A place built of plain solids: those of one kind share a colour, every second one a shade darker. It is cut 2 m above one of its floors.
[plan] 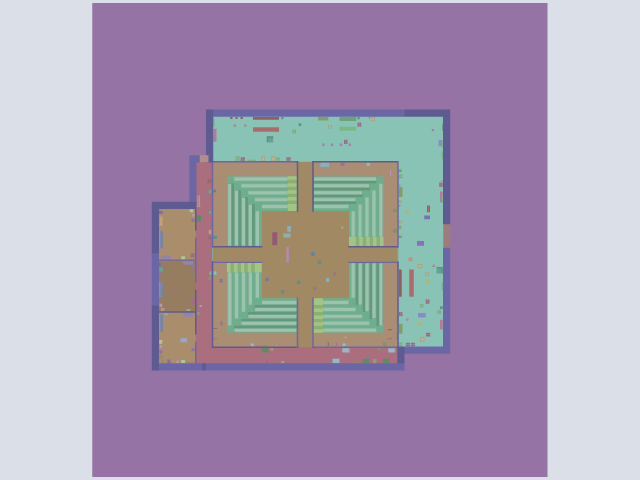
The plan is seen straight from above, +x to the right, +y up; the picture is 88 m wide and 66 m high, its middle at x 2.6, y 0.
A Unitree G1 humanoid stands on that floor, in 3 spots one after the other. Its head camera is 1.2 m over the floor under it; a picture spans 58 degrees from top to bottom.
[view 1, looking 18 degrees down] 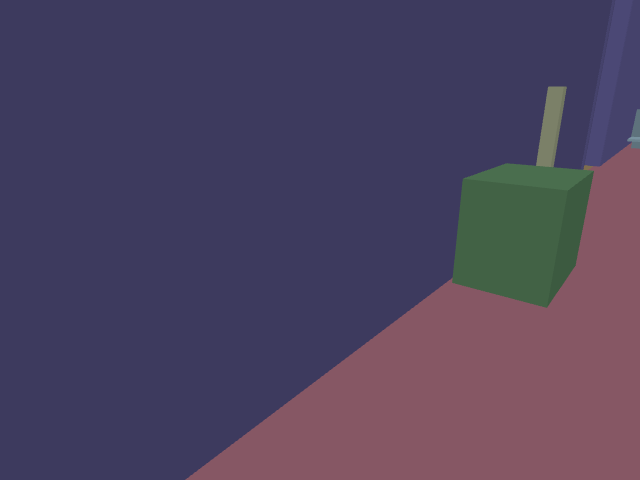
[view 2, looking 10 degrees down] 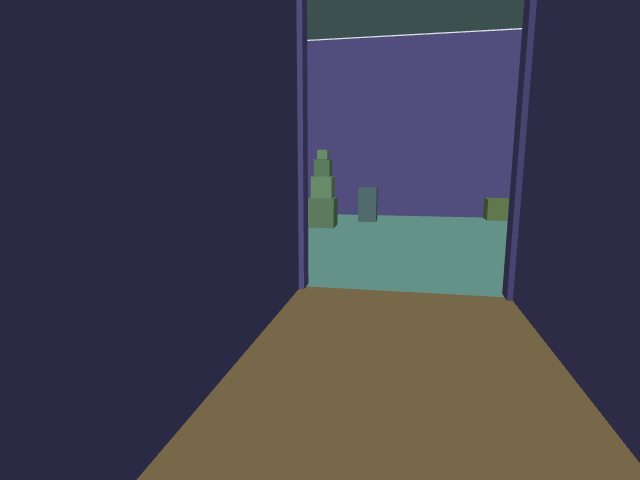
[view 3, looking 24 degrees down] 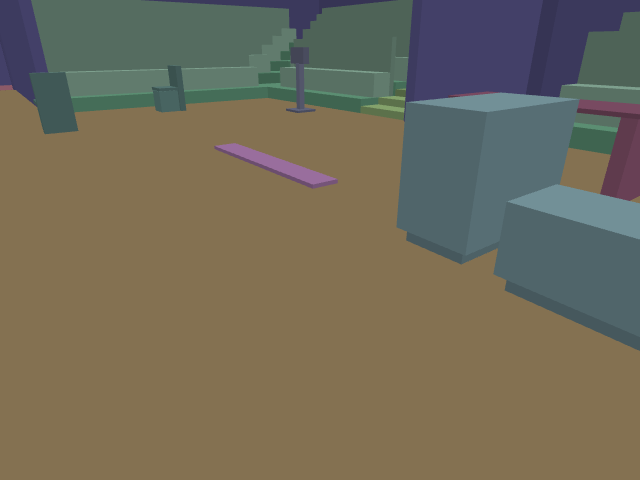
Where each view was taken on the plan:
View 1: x -8.12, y -15.90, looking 39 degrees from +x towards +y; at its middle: wall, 1.76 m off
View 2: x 0.57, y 6.70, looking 101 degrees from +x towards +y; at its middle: floor_foyer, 6.91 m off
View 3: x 0.57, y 2.20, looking -127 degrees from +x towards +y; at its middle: floor_arena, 2.95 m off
